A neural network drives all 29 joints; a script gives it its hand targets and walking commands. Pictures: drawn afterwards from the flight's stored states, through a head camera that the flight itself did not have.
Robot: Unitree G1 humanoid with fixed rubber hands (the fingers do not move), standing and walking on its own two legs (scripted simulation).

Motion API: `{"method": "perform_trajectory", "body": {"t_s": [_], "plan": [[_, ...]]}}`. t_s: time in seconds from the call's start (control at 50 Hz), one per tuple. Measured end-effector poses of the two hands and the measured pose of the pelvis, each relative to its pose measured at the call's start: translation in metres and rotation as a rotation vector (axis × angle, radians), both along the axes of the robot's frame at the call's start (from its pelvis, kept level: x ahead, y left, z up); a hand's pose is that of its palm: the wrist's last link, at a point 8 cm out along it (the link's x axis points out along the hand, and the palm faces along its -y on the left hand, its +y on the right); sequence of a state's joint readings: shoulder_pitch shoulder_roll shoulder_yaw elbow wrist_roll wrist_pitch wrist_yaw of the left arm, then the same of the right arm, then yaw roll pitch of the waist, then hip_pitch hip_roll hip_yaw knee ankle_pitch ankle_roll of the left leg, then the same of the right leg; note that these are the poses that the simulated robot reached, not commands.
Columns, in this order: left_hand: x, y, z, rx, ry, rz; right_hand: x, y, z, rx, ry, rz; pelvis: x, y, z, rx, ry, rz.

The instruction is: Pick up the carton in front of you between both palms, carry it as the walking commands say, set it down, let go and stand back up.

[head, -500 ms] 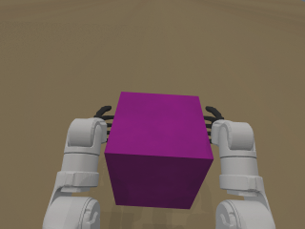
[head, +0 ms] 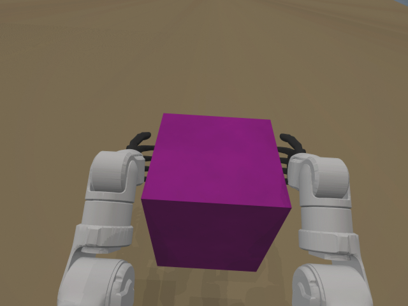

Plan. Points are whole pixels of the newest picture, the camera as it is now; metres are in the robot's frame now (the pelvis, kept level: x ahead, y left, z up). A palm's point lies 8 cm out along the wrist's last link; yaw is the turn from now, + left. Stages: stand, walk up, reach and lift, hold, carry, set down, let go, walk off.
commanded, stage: carry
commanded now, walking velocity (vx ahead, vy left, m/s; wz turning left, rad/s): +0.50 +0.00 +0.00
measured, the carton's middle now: (211, 195) +0.34 +0.00 +0.07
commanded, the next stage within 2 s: none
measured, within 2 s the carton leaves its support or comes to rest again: neither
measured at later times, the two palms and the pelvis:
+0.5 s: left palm (178, 97) +0.55 +0.09 +0.17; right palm (306, 106) +0.54 -0.21 +0.17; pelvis +0.17 -0.05 +0.01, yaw +2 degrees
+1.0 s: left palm out of the picture +0.83 +0.03 +0.35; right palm out of the picture +0.85 -0.27 +0.35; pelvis +0.46 -0.14 +0.15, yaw +1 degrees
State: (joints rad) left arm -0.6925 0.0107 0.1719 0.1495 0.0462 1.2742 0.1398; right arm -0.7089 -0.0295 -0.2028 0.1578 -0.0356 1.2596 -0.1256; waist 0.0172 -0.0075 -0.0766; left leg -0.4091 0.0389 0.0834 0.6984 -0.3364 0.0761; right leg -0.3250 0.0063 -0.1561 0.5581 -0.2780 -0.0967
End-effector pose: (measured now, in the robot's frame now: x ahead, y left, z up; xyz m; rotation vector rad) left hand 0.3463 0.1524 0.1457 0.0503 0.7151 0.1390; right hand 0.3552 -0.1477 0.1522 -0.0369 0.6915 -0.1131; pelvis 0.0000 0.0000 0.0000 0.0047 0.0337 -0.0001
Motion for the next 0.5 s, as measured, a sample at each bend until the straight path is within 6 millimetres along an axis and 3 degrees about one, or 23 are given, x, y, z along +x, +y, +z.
{"method": "perform_trajectory", "body": {"t_s": [0.12, 0.26, 0.4, 0.5], "plan": [[0.032, 0.017, 0.023, -0.019, -0.048, 0.007, 0.034, 0.017, 0.029, -0.007, -0.048, 0.003, 0.022, 0.011, -0.004, 0.017, 0.022, 0.012], [0.077, 0.015, 0.036, -0.025, 0.012, 0.016, 0.068, 0.015, 0.028, 0.007, 0.013, -0.008, 0.058, 0.011, 0.008, -0.008, 0.045, 0.020], [0.145, -0.023, 0.038, -0.067, 0.003, -0.004, 0.119, -0.024, 0.028, -0.008, 0.004, -0.054, 0.110, -0.018, 0.007, -0.001, 0.053, 0.041], [0.205, -0.059, 0.025, -0.074, 0.018, -0.005, 0.182, -0.060, 0.022, 0.004, 0.018, -0.071, 0.170, -0.052, 0.009, -0.042, 0.037, 0.040]]}}
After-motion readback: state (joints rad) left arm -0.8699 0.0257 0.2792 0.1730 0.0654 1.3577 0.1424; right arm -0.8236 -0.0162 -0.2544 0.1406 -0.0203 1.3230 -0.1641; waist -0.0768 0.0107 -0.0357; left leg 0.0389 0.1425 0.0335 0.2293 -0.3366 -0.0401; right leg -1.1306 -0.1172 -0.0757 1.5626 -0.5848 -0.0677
